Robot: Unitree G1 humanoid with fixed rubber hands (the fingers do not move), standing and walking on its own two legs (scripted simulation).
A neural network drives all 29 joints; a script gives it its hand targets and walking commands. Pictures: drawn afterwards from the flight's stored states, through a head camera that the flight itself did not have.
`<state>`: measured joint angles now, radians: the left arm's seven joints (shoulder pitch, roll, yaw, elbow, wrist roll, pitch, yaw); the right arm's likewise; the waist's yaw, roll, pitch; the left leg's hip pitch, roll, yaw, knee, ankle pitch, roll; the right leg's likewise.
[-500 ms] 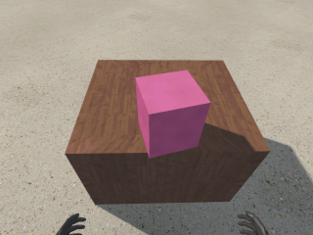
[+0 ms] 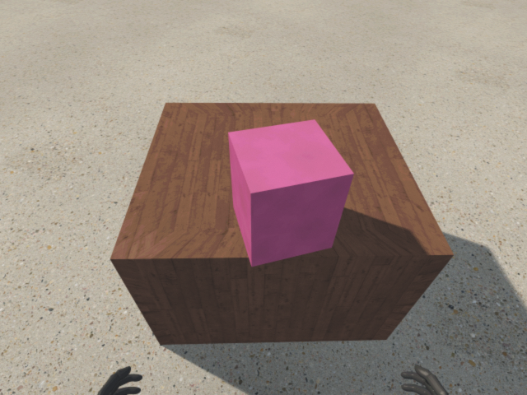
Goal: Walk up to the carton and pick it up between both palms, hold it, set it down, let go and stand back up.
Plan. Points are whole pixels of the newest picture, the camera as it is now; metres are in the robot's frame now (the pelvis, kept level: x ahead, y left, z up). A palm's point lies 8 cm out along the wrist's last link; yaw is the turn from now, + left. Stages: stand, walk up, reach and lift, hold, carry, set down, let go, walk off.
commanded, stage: walk up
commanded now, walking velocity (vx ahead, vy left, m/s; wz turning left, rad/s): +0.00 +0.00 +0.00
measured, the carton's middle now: (283, 193) +0.59 -0.03 -0.07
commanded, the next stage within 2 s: none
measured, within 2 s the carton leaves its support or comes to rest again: neither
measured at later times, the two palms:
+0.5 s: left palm out of the picture +0.13 +0.22 -0.07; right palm out of the picture +0.16 -0.35 -0.09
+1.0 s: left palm (151, 331) +0.26 +0.21 -0.10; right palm (479, 330) +0.27 -0.36 -0.08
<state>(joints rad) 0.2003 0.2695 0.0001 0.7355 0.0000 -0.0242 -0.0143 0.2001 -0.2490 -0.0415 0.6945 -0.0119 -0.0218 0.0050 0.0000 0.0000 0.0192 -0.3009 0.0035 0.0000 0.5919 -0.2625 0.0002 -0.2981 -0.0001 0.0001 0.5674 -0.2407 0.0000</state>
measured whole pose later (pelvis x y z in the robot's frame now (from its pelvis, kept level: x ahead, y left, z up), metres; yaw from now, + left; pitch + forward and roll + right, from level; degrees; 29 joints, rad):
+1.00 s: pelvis +0.16 -0.07 -0.02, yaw -2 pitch -4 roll +1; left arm 0.37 0.36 0.01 0.55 0.01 0.00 -0.01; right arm 0.29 -0.35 -0.07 0.55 -0.04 -0.02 -0.02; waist 0.00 -0.03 0.08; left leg -0.37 0.04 -0.01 0.74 -0.31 0.01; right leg -0.34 -0.03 0.00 0.77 -0.42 -0.02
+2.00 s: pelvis +0.16 -0.04 -0.01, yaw -2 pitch -3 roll -1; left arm 0.27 0.36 0.01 0.71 0.01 0.00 -0.03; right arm 0.29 -0.35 -0.04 0.62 -0.01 -0.01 -0.01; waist 0.00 -0.02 0.04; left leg -0.31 0.04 -0.01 0.67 -0.30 -0.02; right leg -0.30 -0.03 0.00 0.63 -0.28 0.00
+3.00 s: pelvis +0.20 -0.06 +0.00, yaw -2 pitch +0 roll +1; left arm 0.24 0.36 0.01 0.75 0.01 -0.01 -0.02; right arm 0.29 -0.35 -0.04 0.66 -0.01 -0.03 0.00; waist 0.00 -0.01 0.00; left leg -0.29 0.03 -0.01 0.68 -0.40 -0.02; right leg -0.29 -0.03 0.00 0.65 -0.36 0.00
